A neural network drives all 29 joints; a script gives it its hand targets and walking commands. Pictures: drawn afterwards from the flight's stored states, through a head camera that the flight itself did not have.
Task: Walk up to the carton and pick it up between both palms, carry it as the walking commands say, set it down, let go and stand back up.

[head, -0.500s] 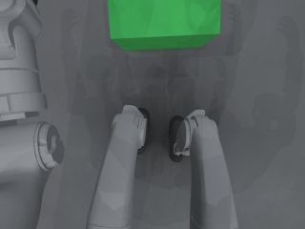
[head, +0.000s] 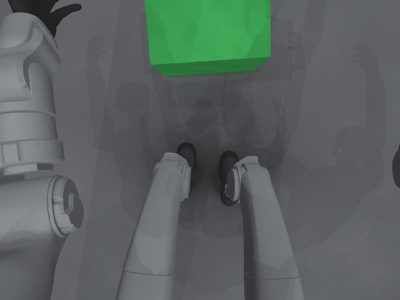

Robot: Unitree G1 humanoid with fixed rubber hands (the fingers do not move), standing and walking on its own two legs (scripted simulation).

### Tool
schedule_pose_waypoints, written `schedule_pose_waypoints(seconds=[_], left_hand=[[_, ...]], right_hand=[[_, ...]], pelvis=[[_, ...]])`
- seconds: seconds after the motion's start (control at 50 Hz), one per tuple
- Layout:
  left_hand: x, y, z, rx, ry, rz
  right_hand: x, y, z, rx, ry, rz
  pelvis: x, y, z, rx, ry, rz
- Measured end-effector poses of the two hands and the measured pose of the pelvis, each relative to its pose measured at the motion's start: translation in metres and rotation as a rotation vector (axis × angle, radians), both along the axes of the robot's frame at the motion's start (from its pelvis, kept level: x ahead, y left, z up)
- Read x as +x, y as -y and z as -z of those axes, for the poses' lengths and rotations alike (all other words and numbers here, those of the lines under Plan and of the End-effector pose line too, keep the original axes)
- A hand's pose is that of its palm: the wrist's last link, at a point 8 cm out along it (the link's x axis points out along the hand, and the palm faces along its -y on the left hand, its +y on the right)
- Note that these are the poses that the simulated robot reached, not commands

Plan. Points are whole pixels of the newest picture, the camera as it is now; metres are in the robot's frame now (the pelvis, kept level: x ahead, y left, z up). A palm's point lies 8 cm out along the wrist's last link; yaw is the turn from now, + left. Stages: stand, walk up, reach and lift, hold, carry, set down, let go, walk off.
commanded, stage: let go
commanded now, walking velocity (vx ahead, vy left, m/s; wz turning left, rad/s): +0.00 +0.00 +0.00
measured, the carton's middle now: (207, 34) +0.61 +0.03 -0.51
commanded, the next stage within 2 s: stand in 1.36 s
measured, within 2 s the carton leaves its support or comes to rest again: neither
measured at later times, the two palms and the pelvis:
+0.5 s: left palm out of the picture +0.33 +0.25 +0.02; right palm out of the picture +0.38 -0.21 +0.02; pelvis +0.05 +0.00 +0.09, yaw -1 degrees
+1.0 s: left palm out of the picture +0.25 +0.23 +0.07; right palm out of the picture +0.25 -0.25 +0.06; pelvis +0.09 -0.01 +0.12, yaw -2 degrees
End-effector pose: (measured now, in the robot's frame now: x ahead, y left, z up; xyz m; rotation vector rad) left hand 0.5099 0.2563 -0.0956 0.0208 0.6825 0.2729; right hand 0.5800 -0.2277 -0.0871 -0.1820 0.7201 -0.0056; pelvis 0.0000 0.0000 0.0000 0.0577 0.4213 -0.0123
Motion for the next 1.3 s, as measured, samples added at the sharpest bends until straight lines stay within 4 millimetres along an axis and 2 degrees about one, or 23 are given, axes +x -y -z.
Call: schedule_pose_waypoints(seconds=[0.1,0.2,0.28,0.38,0.44,0.58,0.74,0.88,1.06,1.3], left_hand=[[-0.038,0.002,-0.015,0.038,-0.029,0.087],[-0.085,0.004,-0.033,0.046,-0.120,0.160],[-0.119,0.001,-0.060,0.050,-0.141,0.176],[-0.140,-0.002,-0.094,0.019,-0.109,0.148],[-0.157,0.002,-0.108,0.002,-0.100,0.144],[-0.205,0.013,-0.124,-0.010,-0.123,0.148],[-0.250,0.015,-0.145,0.000,-0.138,0.143],[-0.264,0.022,-0.159,-0.004,-0.104,0.154],[-0.263,0.028,-0.167,0.010,-0.074,0.203],[-0.262,0.025,-0.166,0.011,-0.110,0.208]], right_hand=[[-0.047,-0.001,0.001,-0.042,-0.028,0.003],[-0.104,0.001,-0.020,-0.052,-0.074,0.028],[-0.145,0.005,-0.042,-0.037,-0.097,0.070],[-0.168,-0.005,-0.084,-0.014,-0.033,0.078],[-0.183,-0.014,-0.100,-0.005,-0.011,0.074],[-0.229,-0.018,-0.115,0.016,-0.030,0.090],[-0.282,0.008,-0.128,-0.012,-0.071,0.130],[-0.309,0.023,-0.141,-0.022,-0.059,0.143],[-0.334,0.018,-0.141,0.020,-0.052,0.172],[-0.340,0.013,-0.144,0.028,-0.051,0.176]], pelvis=[[0.005,-0.003,-0.014,-0.008,0.054,0.002],[0.011,-0.005,-0.035,-0.016,0.150,0.007],[0.020,-0.006,-0.051,-0.021,0.177,0.010],[0.033,-0.006,-0.065,-0.023,0.179,0.012],[0.042,-0.005,-0.076,-0.024,0.215,0.015],[0.064,-0.002,-0.098,-0.029,0.317,0.018],[0.085,0.001,-0.115,-0.030,0.440,0.024],[0.091,0.005,-0.122,-0.029,0.541,0.027],[0.087,0.005,-0.122,-0.030,0.613,0.027],[0.084,0.002,-0.122,-0.036,0.641,0.026]])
